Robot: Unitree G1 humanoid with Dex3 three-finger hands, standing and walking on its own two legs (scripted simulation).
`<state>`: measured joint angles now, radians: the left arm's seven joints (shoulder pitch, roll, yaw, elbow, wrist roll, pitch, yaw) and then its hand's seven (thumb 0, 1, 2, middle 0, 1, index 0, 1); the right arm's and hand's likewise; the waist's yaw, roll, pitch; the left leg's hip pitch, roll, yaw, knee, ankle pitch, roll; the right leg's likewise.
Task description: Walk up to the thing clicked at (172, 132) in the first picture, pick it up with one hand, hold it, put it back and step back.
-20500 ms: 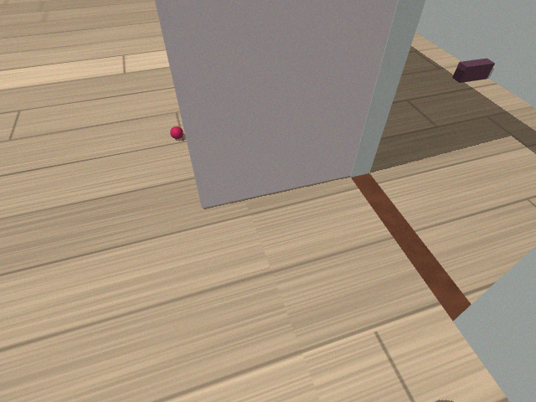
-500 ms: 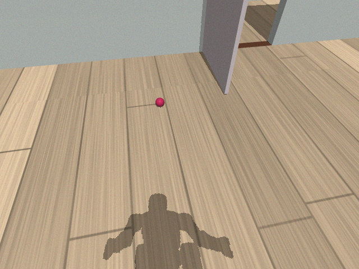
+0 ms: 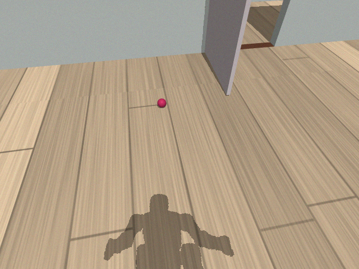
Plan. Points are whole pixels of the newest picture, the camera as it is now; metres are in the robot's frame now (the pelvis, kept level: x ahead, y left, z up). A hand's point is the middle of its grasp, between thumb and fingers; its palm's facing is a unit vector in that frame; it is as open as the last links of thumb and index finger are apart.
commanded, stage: stand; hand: left
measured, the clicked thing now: (161, 103) +1.51 +0.13 -0.74
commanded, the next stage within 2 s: walk up in 0.50 s
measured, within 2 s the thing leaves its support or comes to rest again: neither
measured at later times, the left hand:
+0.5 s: hand out of the picture +0.08 +0.25 -0.16, palm faces -0.03 -0.94 -0.35, open 7.3 cm
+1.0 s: hand (100, 258) +0.19 +0.21 -0.14, palm faces +0.00 -0.92 -0.40, open 7.3 cm
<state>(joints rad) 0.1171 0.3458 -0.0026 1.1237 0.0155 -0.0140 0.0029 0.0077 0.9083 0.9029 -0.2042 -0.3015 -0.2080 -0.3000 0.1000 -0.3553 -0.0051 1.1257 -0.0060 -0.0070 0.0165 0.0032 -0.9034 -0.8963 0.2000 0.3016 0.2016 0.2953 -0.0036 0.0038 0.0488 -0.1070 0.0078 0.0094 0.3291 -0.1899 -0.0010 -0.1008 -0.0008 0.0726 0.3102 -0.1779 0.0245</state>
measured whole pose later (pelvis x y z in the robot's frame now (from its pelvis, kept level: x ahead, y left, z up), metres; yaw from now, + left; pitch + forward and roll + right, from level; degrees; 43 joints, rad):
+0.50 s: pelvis +0.01 +0.00 +0.00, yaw +0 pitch -1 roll +0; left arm 0.11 0.35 0.00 1.12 0.02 -0.01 0.00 0.01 0.91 0.90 -0.20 -0.30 -0.21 -0.30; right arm 0.11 -0.35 0.00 1.12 -0.01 -0.01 0.01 0.00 -0.90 -0.90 0.20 0.30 0.20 0.30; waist 0.00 0.00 0.05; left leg -0.10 0.00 0.01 0.33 -0.20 0.00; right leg -0.10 -0.01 0.07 0.31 -0.19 0.03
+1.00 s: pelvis +0.14 -0.07 -0.01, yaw -1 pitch -3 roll -2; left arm 0.29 0.38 0.07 0.97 0.02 -0.08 -0.05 0.01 0.91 0.90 -0.21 -0.30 -0.21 -0.30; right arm 0.26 -0.45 -0.08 0.99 -0.01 -0.03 0.08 0.01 -0.91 -0.90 0.20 0.30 0.20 0.29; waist 0.02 0.09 0.04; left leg -0.46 0.03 -0.08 0.98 -0.31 0.01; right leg -0.13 0.01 -0.11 0.42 -0.24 -0.03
